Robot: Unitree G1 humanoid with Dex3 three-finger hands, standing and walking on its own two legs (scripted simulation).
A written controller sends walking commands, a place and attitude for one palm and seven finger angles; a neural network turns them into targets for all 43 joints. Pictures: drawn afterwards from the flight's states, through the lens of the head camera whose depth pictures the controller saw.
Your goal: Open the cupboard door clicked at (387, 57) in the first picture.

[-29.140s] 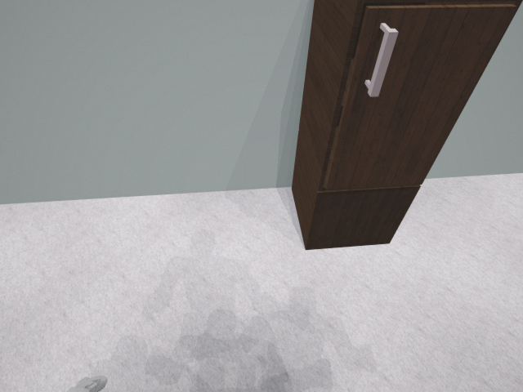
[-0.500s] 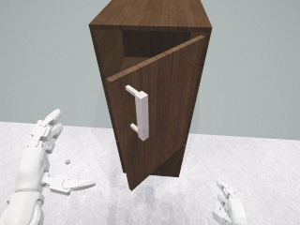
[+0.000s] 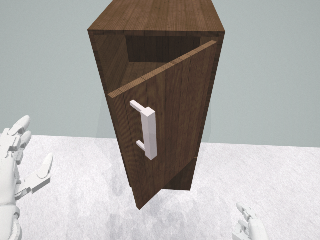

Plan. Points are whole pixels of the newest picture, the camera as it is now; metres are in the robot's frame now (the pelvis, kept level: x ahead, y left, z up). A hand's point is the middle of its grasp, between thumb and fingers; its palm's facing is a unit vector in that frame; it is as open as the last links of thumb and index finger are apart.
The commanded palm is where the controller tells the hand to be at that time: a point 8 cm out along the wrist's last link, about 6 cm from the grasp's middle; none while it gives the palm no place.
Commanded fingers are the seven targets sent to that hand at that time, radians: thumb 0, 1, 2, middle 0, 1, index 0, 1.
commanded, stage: draw the hand back to the body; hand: left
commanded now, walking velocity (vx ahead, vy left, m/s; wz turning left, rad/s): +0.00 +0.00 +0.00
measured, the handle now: (143, 131) +0.33 +0.08 +0.13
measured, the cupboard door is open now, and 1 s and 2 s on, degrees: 48 48 48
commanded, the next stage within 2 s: step back with the hand held close in 0.40 s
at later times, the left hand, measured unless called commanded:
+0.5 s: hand (48, 169) +0.19 +0.24 +0.15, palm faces +0.45 -0.81 -0.38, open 7.4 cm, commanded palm +0.14 +0.28 +0.17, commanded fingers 0.00 0.90 0.90 -0.20 -0.30 -0.20 -0.30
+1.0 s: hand (18, 198) +0.14 +0.27 +0.15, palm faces +0.35 -0.80 -0.49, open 7.4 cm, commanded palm +0.08 +0.31 +0.17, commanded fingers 0.00 0.90 0.90 -0.20 -0.30 -0.20 -0.30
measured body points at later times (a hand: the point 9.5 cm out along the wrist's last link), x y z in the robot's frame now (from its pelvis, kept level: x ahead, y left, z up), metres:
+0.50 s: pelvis +0.00 -0.02 +0.00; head -0.01 -0.04 +0.45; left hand +0.17 +0.29 +0.17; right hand +0.19 -0.23 -0.09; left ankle +0.00 +0.11 -0.74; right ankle -0.04 -0.13 -0.74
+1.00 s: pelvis -0.07 +0.01 -0.01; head -0.04 +0.02 +0.44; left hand +0.11 +0.31 +0.18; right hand +0.11 -0.23 -0.08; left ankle +0.00 +0.11 -0.74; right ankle -0.04 -0.13 -0.74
